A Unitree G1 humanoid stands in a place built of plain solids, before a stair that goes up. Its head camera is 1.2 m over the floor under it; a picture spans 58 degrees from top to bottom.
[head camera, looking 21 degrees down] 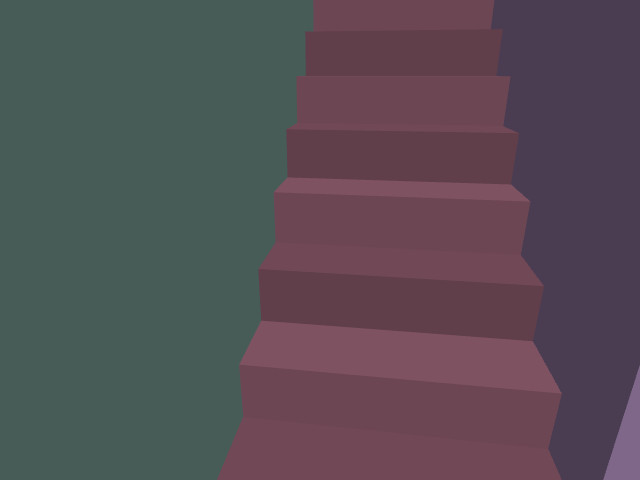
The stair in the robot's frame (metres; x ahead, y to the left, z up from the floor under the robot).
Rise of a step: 0.20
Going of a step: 0.25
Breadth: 0.90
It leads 8 degrees to the right of straight ahead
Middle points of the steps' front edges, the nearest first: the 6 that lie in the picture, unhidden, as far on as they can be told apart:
1.00 -0.21 0.40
1.25 -0.24 0.60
1.49 -0.27 0.79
1.73 -0.31 0.99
1.98 -0.34 1.19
2.22 -0.38 1.39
